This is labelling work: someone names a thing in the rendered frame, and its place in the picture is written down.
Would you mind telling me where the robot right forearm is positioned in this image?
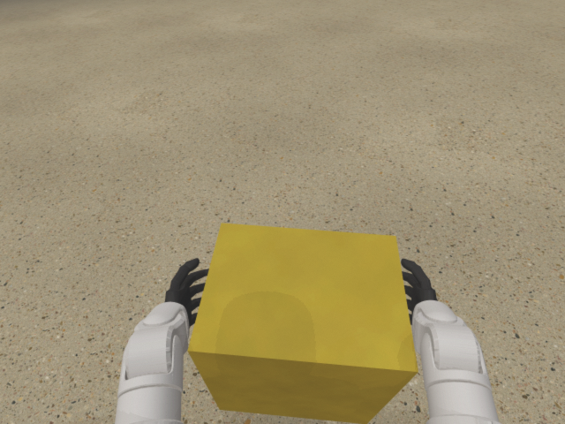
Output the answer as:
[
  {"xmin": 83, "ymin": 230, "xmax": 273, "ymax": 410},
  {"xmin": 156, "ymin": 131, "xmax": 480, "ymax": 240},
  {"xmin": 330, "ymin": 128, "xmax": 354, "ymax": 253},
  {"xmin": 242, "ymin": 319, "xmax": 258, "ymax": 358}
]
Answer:
[{"xmin": 412, "ymin": 300, "xmax": 501, "ymax": 424}]

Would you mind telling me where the robot right hand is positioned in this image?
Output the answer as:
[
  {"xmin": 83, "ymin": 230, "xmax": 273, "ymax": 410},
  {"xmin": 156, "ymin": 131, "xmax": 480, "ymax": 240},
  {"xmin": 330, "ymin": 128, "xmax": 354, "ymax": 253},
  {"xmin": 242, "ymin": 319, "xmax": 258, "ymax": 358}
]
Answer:
[{"xmin": 401, "ymin": 259, "xmax": 438, "ymax": 325}]

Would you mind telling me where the carton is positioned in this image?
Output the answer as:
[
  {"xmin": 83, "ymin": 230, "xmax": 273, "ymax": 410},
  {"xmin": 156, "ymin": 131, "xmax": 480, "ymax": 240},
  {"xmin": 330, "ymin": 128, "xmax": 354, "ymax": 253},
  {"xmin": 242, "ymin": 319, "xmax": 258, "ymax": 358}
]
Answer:
[{"xmin": 188, "ymin": 223, "xmax": 418, "ymax": 424}]

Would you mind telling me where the robot left hand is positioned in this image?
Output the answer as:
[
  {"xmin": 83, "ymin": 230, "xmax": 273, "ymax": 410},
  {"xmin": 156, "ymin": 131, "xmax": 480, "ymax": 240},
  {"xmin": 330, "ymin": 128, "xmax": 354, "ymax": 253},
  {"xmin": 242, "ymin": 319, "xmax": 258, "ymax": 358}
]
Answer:
[{"xmin": 165, "ymin": 258, "xmax": 209, "ymax": 327}]

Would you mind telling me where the robot left forearm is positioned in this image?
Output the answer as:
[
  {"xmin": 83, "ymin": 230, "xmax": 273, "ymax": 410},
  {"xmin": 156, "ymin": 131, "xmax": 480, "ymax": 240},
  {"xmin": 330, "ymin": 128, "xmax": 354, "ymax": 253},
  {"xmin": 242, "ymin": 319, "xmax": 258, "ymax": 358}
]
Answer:
[{"xmin": 115, "ymin": 302, "xmax": 190, "ymax": 424}]

